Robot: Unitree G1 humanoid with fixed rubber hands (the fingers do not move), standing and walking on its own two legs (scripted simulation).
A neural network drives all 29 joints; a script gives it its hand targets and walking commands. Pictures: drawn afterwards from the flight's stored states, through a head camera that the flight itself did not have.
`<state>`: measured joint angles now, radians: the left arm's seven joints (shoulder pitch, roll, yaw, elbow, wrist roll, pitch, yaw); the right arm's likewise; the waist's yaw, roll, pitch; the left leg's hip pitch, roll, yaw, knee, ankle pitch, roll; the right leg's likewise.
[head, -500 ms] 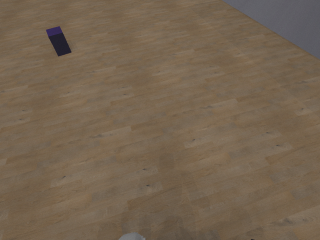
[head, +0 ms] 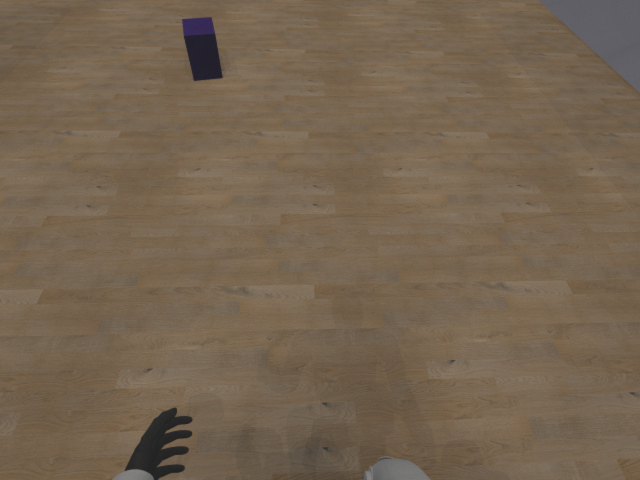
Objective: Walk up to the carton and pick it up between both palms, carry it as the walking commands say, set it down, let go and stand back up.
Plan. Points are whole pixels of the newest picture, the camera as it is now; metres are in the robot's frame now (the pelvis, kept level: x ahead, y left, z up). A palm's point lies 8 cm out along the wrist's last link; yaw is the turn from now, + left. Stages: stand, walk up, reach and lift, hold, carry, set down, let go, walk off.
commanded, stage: walk up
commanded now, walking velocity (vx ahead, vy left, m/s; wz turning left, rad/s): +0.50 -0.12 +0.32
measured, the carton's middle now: (202, 49) +2.61 +0.42 -0.63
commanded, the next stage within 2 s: none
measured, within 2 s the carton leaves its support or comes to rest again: neither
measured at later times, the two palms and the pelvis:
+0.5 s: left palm (134, 416) +0.27 +0.25 -0.11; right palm (439, 315) +0.38 -0.24 -0.12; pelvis +0.25 -0.01 +0.01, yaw +5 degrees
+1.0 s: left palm (148, 257) +0.55 +0.27 -0.11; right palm (409, 261) +0.51 -0.23 -0.14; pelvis +0.48 +0.02 +0.00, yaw +7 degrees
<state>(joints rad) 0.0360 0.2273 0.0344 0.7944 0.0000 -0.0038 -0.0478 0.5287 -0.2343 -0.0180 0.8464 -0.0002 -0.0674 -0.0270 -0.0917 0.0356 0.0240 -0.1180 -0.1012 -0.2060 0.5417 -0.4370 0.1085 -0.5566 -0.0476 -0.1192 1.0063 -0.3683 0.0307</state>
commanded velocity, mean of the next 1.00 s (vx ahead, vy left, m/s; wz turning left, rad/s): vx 0.50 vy -0.06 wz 0.08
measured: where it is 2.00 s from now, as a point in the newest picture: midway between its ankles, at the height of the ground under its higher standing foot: (267, 288)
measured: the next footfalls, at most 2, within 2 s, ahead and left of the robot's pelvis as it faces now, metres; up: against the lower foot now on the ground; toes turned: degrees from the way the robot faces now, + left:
right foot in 0.14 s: +0.25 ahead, -0.14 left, +0.00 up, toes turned -3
left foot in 0.56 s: +0.37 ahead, +0.14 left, +0.00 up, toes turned +10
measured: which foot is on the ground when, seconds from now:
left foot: down 0.00-0.14, up 0.16-0.54, down 0.56-0.90, up 0.92-1.00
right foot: up 0.00-0.12, down 0.14-0.54, up 0.56-0.88, down 0.90-1.00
